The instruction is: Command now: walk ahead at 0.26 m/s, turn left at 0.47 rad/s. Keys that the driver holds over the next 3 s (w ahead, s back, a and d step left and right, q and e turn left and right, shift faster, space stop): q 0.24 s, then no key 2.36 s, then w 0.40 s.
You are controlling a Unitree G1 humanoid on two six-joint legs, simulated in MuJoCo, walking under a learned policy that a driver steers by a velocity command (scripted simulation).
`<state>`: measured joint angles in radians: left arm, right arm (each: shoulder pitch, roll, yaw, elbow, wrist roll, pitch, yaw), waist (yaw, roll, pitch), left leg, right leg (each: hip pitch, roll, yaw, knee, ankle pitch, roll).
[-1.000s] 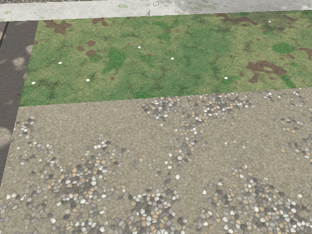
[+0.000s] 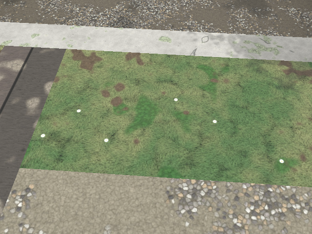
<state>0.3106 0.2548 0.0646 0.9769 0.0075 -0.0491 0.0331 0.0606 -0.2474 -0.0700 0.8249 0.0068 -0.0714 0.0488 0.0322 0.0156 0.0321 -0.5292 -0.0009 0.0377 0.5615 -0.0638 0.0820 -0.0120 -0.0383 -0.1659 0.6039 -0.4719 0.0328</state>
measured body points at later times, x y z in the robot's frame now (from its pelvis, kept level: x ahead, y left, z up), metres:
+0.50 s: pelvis +0.13 -0.01 +0.02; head +0.15 -0.01 +0.46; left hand +0.21 +0.29 -0.09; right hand +0.33 -0.24 -0.09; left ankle +0.13 +0.09 -0.72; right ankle +0.19 -0.14 -0.72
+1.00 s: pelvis +0.15 -0.01 +0.02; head +0.16 +0.00 +0.47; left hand +0.20 +0.27 -0.11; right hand +0.32 -0.23 -0.10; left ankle +0.12 +0.10 -0.72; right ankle +0.19 -0.14 -0.72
